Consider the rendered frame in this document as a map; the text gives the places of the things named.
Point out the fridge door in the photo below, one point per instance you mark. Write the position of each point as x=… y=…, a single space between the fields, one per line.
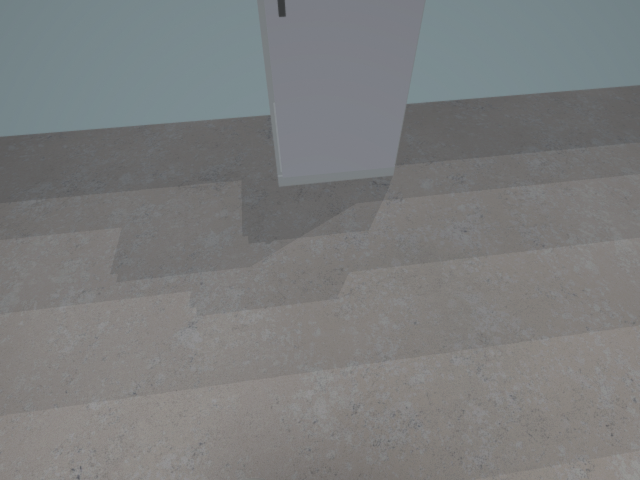
x=341 y=71

